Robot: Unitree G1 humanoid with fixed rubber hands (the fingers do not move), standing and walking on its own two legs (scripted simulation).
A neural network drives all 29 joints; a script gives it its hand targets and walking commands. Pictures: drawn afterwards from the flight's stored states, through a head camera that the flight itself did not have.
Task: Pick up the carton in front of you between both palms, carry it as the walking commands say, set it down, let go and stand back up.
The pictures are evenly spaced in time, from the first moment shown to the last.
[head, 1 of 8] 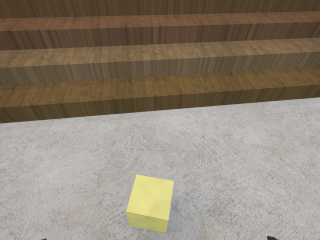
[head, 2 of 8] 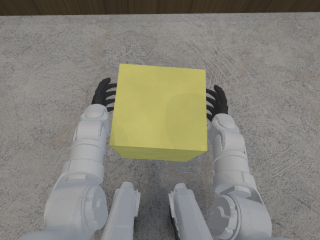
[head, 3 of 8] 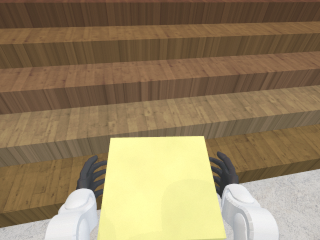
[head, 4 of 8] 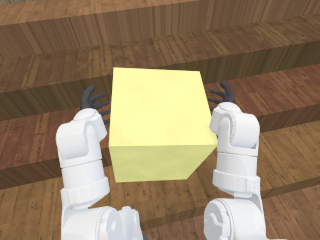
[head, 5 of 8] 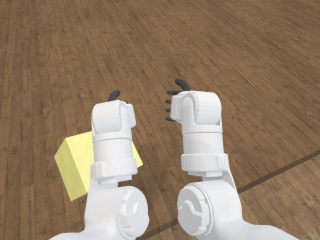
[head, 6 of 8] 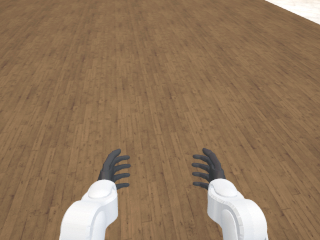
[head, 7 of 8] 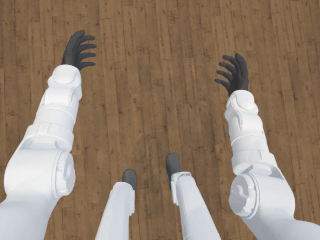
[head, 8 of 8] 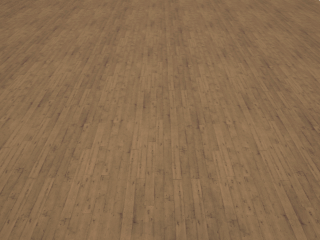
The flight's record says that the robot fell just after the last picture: no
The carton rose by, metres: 2.04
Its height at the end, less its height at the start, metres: +1.70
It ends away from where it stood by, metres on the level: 4.16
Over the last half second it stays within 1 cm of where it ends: yes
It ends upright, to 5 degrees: no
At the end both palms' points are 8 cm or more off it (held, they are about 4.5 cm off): yes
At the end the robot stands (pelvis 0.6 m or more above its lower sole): yes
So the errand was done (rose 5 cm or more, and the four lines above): no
